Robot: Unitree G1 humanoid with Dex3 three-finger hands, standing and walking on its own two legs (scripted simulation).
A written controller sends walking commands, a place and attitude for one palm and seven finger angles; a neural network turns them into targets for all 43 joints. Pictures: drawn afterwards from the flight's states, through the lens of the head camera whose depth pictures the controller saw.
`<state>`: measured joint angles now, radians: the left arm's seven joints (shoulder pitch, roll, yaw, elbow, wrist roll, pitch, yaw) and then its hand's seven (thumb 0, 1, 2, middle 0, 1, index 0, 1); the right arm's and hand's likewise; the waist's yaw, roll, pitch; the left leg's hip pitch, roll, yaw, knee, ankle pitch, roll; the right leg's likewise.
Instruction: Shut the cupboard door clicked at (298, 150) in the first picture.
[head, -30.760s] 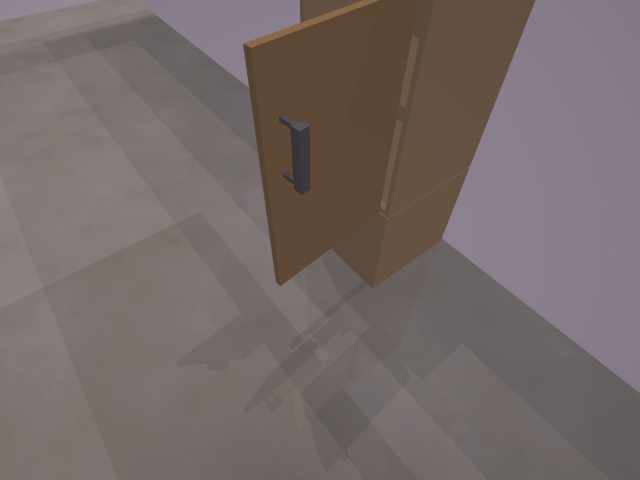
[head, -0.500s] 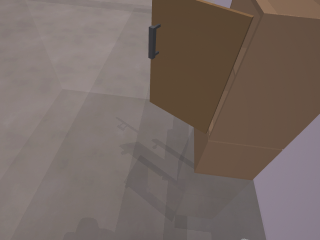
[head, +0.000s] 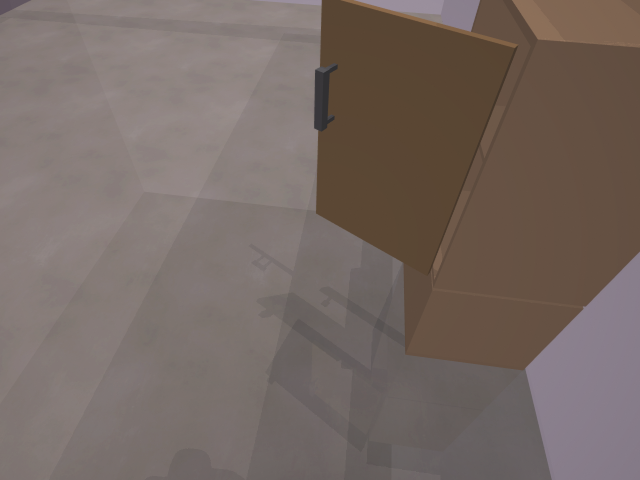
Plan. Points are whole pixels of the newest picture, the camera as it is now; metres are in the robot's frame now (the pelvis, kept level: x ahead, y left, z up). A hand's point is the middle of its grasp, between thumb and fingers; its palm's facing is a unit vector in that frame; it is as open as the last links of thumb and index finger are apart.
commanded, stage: let the arm hang, fingers relaxed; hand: left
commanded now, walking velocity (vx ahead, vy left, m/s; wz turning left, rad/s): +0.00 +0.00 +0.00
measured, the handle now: (326, 97) +0.87 +0.04 +0.05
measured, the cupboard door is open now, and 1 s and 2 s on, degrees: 60 60 60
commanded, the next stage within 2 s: look to check the result in 0.32 s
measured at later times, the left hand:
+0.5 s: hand out of the picture +0.00 +0.18 -0.18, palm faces +0.00 -0.98 -0.21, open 7.4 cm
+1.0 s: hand out of the picture +0.06 +0.19 -0.17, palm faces -0.02 -0.97 -0.26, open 7.4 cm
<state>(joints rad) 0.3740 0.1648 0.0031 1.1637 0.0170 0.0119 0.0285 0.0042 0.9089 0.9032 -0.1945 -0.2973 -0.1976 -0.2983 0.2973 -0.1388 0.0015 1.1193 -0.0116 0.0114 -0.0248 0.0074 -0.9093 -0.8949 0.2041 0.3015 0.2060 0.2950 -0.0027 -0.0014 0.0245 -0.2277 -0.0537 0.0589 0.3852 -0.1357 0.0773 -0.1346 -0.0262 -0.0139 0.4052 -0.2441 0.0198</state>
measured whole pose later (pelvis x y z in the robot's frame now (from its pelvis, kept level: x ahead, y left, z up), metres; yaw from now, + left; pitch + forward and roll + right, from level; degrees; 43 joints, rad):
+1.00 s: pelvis +0.02 -0.02 +0.00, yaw +0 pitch -2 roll +0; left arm 0.19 0.25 0.01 1.14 0.01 -0.01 0.01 0.00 0.90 0.90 -0.20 -0.30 -0.20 -0.30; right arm 0.16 -0.26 0.00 1.12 -0.01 -0.01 -0.01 0.01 -0.91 -0.90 0.20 0.30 0.21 0.29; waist -0.01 0.00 0.04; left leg -0.17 -0.03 0.05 0.34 -0.14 0.04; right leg -0.06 0.01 -0.02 0.32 -0.23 -0.01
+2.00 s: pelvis +0.04 -0.05 +0.00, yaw +36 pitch +1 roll +3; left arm 0.21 0.22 0.05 0.88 0.03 0.02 0.03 0.01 0.90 0.90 -0.20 -0.30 -0.20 -0.30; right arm 0.16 -0.26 -0.08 0.89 -0.02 0.07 0.03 0.01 -0.91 -0.90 0.20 0.30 0.20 0.29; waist -0.04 -0.03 0.13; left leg -0.46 0.00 0.02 0.95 -0.45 -0.06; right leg -0.20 -0.11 -0.10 0.54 -0.35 0.01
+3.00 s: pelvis +0.10 +0.12 +0.00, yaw +72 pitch +1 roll +0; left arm 0.18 0.25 0.09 0.90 0.03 0.01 -0.03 0.01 0.91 0.90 -0.19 -0.30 -0.20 -0.30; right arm 0.26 -0.18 -0.02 0.93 -0.02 -0.04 0.01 0.01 -0.91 -0.89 0.20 0.30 0.21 0.30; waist -0.01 -0.04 0.09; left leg -0.19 -0.04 0.03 0.43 -0.25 0.06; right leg -0.58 -0.13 -0.02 1.02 -0.25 0.07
